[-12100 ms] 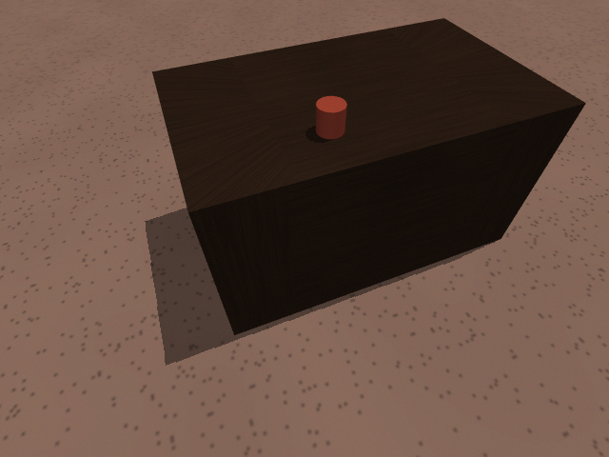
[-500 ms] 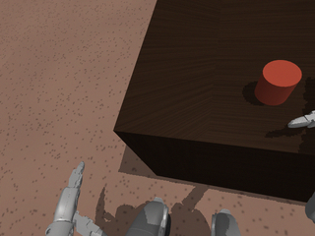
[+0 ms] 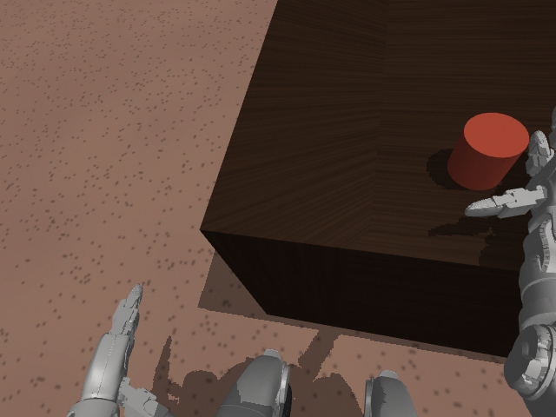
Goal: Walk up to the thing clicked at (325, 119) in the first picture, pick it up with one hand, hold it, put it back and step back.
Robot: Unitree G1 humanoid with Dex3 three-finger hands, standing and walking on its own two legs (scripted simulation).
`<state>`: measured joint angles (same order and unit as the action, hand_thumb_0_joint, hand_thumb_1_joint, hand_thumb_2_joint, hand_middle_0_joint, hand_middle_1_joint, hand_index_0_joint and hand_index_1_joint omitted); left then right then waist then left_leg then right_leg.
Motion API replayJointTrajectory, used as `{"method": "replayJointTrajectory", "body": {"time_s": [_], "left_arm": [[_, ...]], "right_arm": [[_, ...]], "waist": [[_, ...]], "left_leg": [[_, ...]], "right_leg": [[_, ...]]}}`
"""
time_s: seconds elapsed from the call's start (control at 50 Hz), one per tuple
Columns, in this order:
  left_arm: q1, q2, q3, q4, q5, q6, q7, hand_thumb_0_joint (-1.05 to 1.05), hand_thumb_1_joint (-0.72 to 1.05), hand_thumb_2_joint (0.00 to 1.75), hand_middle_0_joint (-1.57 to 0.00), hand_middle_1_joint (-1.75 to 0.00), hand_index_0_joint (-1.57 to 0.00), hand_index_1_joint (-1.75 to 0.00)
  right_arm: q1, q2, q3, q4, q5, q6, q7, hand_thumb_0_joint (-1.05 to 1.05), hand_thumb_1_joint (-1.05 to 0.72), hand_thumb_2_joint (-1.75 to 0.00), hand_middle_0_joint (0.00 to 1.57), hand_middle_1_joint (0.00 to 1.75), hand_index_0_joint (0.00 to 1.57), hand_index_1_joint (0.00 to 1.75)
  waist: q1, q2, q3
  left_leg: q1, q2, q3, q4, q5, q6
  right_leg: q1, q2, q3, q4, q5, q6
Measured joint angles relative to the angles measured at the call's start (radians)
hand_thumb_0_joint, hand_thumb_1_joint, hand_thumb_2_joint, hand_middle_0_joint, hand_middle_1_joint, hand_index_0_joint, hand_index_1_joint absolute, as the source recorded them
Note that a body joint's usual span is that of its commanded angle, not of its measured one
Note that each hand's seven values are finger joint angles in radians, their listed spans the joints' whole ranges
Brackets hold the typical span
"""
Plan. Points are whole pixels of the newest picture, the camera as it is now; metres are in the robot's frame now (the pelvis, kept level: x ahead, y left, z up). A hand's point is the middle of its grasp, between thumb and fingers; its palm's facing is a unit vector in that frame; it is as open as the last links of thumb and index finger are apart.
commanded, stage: rest palm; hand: right
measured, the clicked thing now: (484, 152) +0.52 -0.21 +0.01
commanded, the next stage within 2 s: close in 0.08 s
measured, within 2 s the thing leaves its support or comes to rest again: leaves its support in 1.30 s
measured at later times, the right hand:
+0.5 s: hand (498, 150) +0.51 -0.21 +0.04, palm faces +0.18 +0.98 +0.02, open 15.7 cm
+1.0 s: hand (497, 149) +0.50 -0.21 +0.05, palm faces +0.17 +0.99 +0.02, open 8.6 cm
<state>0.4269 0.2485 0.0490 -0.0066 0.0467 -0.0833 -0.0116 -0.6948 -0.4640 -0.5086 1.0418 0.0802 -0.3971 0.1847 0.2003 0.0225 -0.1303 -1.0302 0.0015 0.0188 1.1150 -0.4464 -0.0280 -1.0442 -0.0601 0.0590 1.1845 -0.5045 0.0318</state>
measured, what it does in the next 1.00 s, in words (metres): stands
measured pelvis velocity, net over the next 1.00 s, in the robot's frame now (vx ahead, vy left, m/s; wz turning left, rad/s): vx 0.00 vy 0.00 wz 0.00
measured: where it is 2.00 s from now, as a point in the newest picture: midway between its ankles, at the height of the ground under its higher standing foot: outside the picture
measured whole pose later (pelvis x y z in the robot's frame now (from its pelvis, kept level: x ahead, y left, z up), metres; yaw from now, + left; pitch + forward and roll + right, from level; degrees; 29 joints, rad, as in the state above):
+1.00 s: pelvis +0.00 +0.00 +0.00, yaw +0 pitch +22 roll +3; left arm 0.38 0.23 0.04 -0.03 0.06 -0.04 -0.03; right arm -0.78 -0.47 -0.48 1.11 0.03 -0.44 0.10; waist 0.22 0.03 -0.14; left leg -1.03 0.00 0.01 1.11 -0.45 -0.03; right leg -1.05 -0.06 0.06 1.18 -0.51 0.03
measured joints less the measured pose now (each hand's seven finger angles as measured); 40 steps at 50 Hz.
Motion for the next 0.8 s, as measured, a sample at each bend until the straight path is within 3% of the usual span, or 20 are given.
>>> {"method": "replayJointTrajectory", "body": {"time_s": [0.16,0.26,0.36,0.6,0.7,0.8], "left_arm": [[-0.03,-0.001,0.001,0.025,0.006,0.02,0.013,-0.01,-0.56,0.06,-0.06,-0.04,-0.05,-0.05],[-0.016,-0.014,-0.017,0.006,0.008,0.033,0.001,-0.01,-0.57,0.07,-0.06,-0.04,-0.05,-0.06],[-0.019,-0.015,-0.02,-0.009,0.008,0.045,-0.003,-0.01,-0.56,0.06,-0.06,-0.04,-0.05,-0.05],[-0.019,-0.011,-0.009,-0.005,0.017,0.042,-0.011,-0.01,-0.54,0.05,-0.06,-0.05,-0.06,-0.05],[-0.022,-0.009,0.004,0.009,0.018,0.068,-0.018,-0.01,-0.54,0.05,-0.06,-0.05,-0.06,-0.05],[-0.03,0.006,0.021,0.007,0.005,0.084,-0.018,-0.01,-0.54,0.06,-0.06,-0.05,-0.06,-0.05]], "right_arm": [[-0.055,0.0,0.043,-0.01,-0.037,-0.012,-0.062,-0.01,0.44,-0.05,0.06,0.04,0.05,0.04],[-0.038,0.016,0.033,0.008,-0.034,0.005,-0.067,-0.01,0.44,-0.03,0.1,0.04,0.09,0.04],[-0.036,0.018,0.008,0.024,-0.03,-0.006,-0.086,-0.01,0.46,-0.02,0.22,0.08,0.2,0.09],[-0.098,-0.02,0.028,0.023,-0.055,-0.007,-0.091,-0.01,0.4,-0.11,0.48,0.27,0.47,0.27],[-0.077,0.002,0.04,-0.006,-0.054,0.005,-0.102,-0.01,0.36,-0.19,0.61,0.38,0.6,0.38],[-0.035,0.028,0.026,0.013,-0.044,0.015,-0.106,-0.01,0.3,-0.29,0.76,0.52,0.76,0.52]], "waist": [[0.012,0.008,0.01],[0.013,-0.012,-0.013],[0.011,-0.022,-0.007],[0.031,0.004,-0.006],[0.022,-0.016,-0.014],[0.014,-0.031,-0.024]], "left_leg": [[-0.018,-0.008,0.001,0.001,0.006,0.003],[-0.005,-0.007,-0.006,-0.011,0.003,0.0],[0.002,-0.003,-0.008,-0.007,-0.005,-0.006],[-0.03,-0.002,-0.006,-0.003,-0.005,-0.008],[-0.027,-0.006,-0.015,-0.01,-0.003,-0.012],[0.017,-0.003,-0.021,-0.031,-0.003,-0.017]], "right_leg": [[-0.018,-0.007,0.002,0.007,0.001,0.004],[-0.003,-0.007,-0.006,-0.007,-0.003,0.0],[0.004,-0.003,-0.009,-0.002,-0.011,-0.005],[-0.035,-0.002,-0.005,0.012,-0.015,-0.006],[-0.03,-0.006,-0.014,0.009,-0.019,-0.01],[0.019,-0.003,-0.023,-0.017,-0.018,-0.015]]}}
